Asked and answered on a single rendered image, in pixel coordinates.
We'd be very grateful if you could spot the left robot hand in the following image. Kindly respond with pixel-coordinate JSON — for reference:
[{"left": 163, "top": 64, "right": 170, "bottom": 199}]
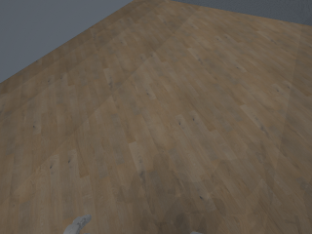
[{"left": 63, "top": 214, "right": 92, "bottom": 234}]

